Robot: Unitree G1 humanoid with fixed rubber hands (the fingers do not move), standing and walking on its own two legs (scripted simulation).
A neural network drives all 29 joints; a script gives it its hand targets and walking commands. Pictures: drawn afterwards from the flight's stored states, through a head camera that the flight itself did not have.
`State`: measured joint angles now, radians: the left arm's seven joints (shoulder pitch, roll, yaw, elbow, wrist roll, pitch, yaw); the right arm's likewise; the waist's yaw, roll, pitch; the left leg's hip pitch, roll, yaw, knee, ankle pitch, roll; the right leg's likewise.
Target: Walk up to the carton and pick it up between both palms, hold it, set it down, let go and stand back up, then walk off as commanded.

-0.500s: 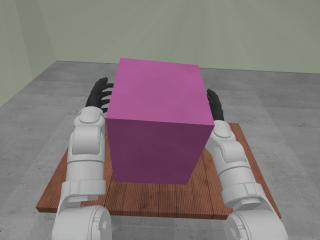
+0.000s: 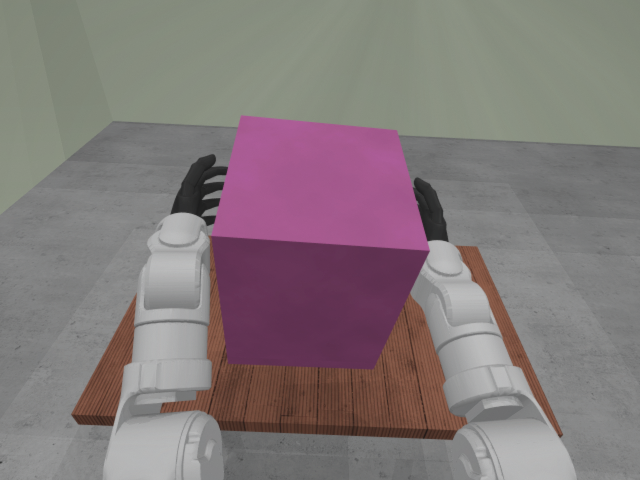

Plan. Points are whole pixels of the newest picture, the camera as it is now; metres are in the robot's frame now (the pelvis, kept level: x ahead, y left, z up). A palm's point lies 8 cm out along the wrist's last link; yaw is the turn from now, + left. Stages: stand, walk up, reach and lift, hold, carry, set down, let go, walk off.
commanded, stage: hold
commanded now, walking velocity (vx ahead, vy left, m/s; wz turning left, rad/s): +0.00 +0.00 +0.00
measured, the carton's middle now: (310, 249) +0.37 +0.01 +0.14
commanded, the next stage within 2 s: set down in 0.40 s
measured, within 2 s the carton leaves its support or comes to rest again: neither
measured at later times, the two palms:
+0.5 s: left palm (189, 218) +0.35 +0.15 +0.21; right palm (429, 242) +0.35 -0.13 +0.18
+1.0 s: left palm (200, 216) +0.38 +0.15 +0.19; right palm (432, 232) +0.37 -0.14 +0.18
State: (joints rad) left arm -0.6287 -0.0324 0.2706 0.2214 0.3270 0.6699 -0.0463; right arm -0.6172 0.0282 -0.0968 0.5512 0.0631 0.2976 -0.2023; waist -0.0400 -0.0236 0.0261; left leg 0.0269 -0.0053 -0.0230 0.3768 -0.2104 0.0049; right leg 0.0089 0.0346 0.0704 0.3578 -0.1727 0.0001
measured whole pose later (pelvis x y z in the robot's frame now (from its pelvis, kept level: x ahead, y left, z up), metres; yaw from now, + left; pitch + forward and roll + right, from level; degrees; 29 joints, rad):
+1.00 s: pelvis +0.01 +0.00 +0.00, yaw +0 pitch -11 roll +0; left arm -0.67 -0.04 0.35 0.32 0.38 0.47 -0.14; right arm -0.61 0.03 -0.11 0.55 0.06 0.08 -0.22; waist -0.04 -0.04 0.09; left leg 0.04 0.00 -0.02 0.35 -0.21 0.00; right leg 0.02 0.03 0.07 0.34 -0.17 0.00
